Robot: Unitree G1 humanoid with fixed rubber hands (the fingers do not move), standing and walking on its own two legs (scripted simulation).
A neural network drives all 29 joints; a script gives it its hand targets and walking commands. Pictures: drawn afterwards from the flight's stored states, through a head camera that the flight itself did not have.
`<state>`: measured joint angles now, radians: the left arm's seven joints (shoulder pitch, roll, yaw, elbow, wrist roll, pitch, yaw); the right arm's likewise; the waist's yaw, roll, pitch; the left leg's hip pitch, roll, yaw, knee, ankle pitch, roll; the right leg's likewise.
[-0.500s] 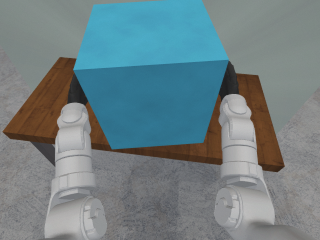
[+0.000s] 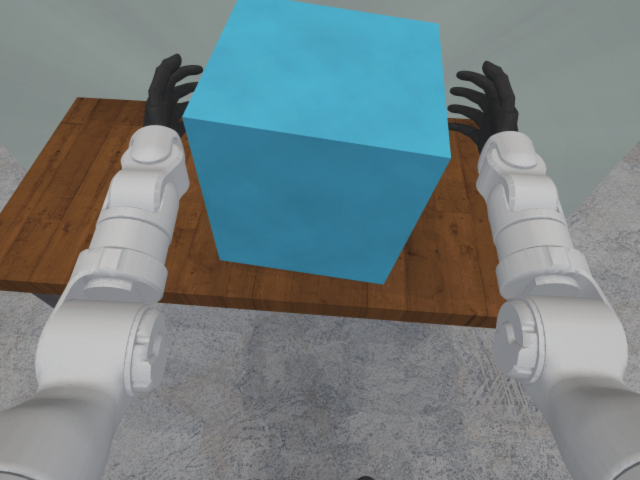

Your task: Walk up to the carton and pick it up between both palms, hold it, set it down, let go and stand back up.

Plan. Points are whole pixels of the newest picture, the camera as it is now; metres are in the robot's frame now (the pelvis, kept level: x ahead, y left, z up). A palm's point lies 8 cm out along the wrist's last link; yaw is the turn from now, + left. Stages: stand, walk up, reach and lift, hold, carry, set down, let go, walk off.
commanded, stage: set down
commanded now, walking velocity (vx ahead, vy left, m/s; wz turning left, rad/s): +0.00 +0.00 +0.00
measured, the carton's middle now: (319, 152) +0.55 -0.02 +0.05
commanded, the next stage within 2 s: none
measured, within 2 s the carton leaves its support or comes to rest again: rests again in 0.06 s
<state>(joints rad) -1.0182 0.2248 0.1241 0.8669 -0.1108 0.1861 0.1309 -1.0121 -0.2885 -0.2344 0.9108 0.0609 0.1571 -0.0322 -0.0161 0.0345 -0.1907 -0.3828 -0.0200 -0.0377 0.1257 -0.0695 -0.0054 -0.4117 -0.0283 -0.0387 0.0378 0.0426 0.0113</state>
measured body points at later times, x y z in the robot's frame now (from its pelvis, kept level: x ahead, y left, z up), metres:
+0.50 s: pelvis -0.03 +0.00 +0.00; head +0.05 -0.01 +0.44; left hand +0.46 +0.19 +0.14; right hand +0.45 -0.23 +0.14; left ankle -0.04 +0.12 -0.75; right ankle +0.00 -0.13 -0.75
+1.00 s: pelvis -0.04 -0.02 +0.00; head +0.07 -0.03 +0.43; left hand +0.45 +0.18 +0.10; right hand +0.45 -0.24 +0.10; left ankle -0.04 +0.11 -0.75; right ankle +0.00 -0.13 -0.75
